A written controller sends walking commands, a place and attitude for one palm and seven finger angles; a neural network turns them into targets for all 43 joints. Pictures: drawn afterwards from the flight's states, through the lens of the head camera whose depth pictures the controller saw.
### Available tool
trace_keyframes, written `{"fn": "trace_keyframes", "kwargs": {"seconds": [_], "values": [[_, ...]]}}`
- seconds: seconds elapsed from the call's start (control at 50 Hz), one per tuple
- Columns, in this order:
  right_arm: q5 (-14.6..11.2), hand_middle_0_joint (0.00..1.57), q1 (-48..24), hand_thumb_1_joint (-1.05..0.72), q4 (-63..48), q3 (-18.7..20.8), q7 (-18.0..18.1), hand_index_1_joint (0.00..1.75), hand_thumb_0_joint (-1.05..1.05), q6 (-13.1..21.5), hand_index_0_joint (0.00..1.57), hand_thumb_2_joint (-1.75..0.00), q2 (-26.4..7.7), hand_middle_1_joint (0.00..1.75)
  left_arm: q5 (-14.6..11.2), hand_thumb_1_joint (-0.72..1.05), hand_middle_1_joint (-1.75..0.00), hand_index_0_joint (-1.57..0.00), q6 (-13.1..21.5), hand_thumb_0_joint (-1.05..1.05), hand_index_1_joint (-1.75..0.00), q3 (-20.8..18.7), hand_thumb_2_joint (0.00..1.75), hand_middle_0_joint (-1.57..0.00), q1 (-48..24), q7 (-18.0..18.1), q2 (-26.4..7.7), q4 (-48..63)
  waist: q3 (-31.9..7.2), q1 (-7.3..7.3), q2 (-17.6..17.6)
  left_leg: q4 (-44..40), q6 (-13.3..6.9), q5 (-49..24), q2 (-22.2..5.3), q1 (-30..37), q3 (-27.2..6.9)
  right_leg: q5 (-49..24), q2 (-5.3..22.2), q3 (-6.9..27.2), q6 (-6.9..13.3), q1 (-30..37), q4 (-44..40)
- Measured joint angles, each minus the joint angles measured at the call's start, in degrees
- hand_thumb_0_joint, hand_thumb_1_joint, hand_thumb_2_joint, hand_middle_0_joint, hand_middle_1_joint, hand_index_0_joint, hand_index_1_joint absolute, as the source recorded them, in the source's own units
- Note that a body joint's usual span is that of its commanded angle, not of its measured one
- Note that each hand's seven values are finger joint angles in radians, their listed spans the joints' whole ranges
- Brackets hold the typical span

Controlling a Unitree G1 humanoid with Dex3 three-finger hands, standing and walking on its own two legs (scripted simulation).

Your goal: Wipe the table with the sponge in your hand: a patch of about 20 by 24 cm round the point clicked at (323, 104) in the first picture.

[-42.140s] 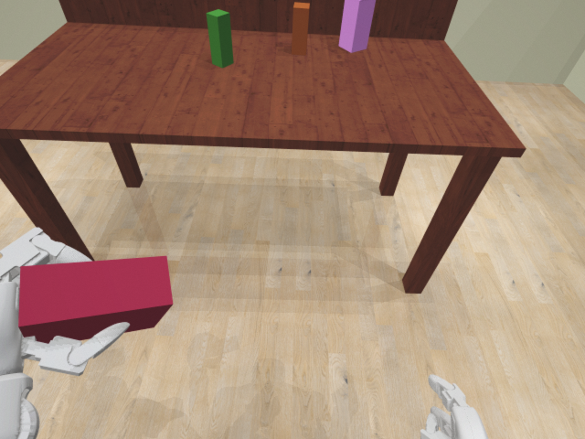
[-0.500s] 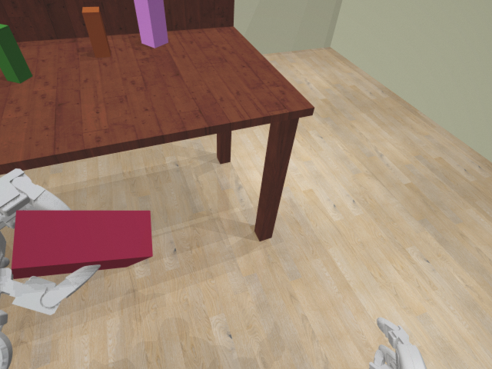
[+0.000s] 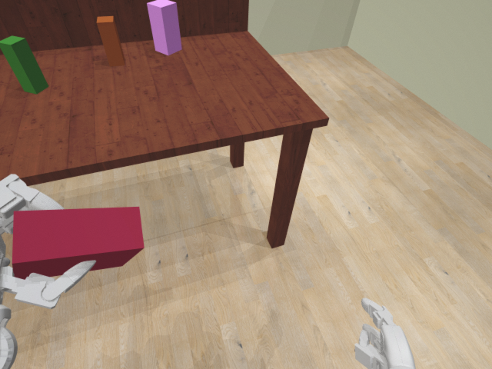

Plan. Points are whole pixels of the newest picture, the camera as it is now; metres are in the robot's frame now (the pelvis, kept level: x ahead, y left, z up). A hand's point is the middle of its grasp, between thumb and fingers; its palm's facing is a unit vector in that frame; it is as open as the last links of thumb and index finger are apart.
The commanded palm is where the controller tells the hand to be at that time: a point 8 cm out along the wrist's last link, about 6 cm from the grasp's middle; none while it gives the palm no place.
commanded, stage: stop stepping back and stand still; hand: left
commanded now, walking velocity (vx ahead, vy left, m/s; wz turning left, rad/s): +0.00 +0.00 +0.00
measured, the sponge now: (96, 241) +0.23 +0.21 +0.15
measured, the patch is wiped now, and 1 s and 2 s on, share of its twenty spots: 1.00 1.00 1.00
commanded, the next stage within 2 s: stand and wait in 0.06 s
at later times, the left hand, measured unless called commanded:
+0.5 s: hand (34, 259) +0.19 +0.26 +0.17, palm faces +0.43 -0.84 -0.33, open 9.4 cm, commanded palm +0.14 +0.29 +0.19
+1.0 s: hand (40, 262) +0.19 +0.25 +0.16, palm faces +0.42 -0.84 -0.34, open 9.4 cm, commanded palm +0.14 +0.29 +0.19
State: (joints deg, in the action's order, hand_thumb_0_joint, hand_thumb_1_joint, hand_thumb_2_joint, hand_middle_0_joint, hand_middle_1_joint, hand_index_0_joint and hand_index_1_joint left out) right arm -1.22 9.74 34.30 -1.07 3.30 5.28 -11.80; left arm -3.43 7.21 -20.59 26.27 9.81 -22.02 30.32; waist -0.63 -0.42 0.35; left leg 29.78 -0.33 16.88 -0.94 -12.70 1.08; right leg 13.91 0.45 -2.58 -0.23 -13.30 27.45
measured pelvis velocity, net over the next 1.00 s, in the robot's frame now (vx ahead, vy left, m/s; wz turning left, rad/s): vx -0.02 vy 0.01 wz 0.00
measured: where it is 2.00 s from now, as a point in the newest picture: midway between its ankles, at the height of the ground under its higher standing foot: outside the picture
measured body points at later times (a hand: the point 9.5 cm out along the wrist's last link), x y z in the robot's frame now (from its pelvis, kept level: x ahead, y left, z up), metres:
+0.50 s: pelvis -0.02 +0.01 +0.00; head -0.04 +0.01 +0.45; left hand +0.16 +0.30 +0.19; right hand +0.15 -0.22 -0.07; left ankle -0.01 +0.11 -0.74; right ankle +0.01 -0.12 -0.74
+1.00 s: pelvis -0.02 +0.01 +0.00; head -0.03 +0.01 +0.45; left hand +0.17 +0.30 +0.18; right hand +0.16 -0.22 -0.07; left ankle -0.01 +0.11 -0.74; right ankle +0.01 -0.12 -0.74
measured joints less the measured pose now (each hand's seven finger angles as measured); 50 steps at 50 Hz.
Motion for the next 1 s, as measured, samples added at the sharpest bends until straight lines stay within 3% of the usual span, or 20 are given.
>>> {"fn": "trace_keyframes", "kwargs": {"seconds": [0.16, 0.36, 0.56, 0.78, 1.0], "values": [[0.16, 0.20, -0.94, -0.90, -0.73, -0.34, -0.03, 0.30, 0.02, -1.19, 0.20, -0.90, 0.02, 0.30, -0.13, -0.48, -1.42, -0.81, -1.30, -0.01, -1.40, 2.90, 1.10, -0.80, -0.65, -0.78, 2.80, -4.08, -1.23, 0.39, -0.67, -0.95, -0.32, -0.59, -0.06, 0.42, 0.39, -1.24, -0.12, 0.38, -0.25, 0.73, -1.91], [0.50, 0.20, 1.05, -0.90, -0.33, -0.24, 0.40, 0.30, 0.02, -1.56, 0.20, -0.90, -0.37, 0.30, -0.05, -0.48, -1.42, -0.81, -0.62, -0.01, -1.40, 1.77, 1.10, -0.80, 0.19, -0.10, 1.06, -1.00, -0.89, 0.06, -0.05, -2.14, -0.67, -2.10, 0.38, 0.29, 0.44, -2.84, 0.29, 0.42, -0.55, 0.74, -3.29], [0.54, 0.20, 2.02, -0.90, 0.92, -0.19, 0.47, 0.30, 0.02, -1.64, 0.20, -0.90, -0.43, 0.30, 0.35, -0.48, -1.42, -0.81, -0.87, -0.01, -1.40, 2.92, 1.10, -0.80, -0.43, -0.20, 2.91, -5.03, -1.87, 0.26, -1.35, -2.44, -1.01, -2.94, 0.57, -0.14, 0.67, -4.03, 0.45, 0.66, -0.83, 0.52, -4.15], [0.84, 0.20, 1.90, -0.90, 1.00, -0.12, 0.53, 0.30, 0.02, -0.97, 0.20, -0.90, -0.32, 0.30, 0.67, -0.48, -1.42, -0.81, -0.12, -0.01, -1.40, 2.37, 1.10, -0.81, 0.01, 0.07, 1.96, -3.04, -1.13, 0.40, -1.05, -2.71, -1.03, -3.57, 0.72, -0.81, 0.49, -4.58, 0.59, 0.48, -0.82, -0.07, -4.40], [0.72, 0.20, 1.07, -0.90, 0.95, 0.13, 0.59, 0.30, 0.02, -0.69, 0.20, -0.90, -0.63, 0.30, 0.72, -0.47, -1.42, -0.81, -0.71, -0.01, -1.40, 3.01, 1.10, -0.80, -0.68, -0.04, 3.14, -4.64, -0.86, -0.02, -1.58, -2.52, -0.95, -3.09, 0.59, -0.80, 0.44, -4.17, 0.46, 0.46, -0.79, -0.01, -4.34]]}}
